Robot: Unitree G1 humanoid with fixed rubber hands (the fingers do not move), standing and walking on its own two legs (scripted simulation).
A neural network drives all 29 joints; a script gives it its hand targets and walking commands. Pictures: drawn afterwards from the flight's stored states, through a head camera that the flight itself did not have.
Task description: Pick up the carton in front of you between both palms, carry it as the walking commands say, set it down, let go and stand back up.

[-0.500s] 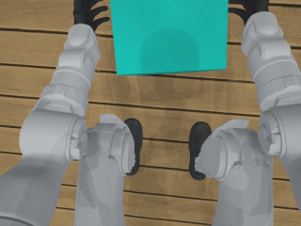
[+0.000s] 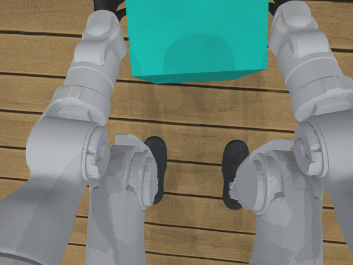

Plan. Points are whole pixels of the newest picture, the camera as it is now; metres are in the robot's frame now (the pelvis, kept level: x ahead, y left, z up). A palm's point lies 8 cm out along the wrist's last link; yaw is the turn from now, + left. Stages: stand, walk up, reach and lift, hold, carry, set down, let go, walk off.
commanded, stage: reach and lift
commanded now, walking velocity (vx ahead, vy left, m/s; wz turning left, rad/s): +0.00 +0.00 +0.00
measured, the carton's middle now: (194, 28) +0.53 +0.01 -0.23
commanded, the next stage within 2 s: none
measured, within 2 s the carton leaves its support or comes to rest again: neither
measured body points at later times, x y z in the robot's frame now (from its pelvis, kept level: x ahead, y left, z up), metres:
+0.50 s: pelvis +0.01 +0.00 +0.10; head +0.26 -0.02 +0.47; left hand +0.51 +0.14 +0.04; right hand +0.51 -0.16 +0.03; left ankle +0.13 +0.12 -0.33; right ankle +0.12 -0.12 -0.33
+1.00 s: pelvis +0.05 +0.00 +0.23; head +0.22 -0.01 +0.65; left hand +0.48 +0.14 +0.19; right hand +0.47 -0.16 +0.19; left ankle +0.13 +0.12 -0.33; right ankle +0.12 -0.12 -0.33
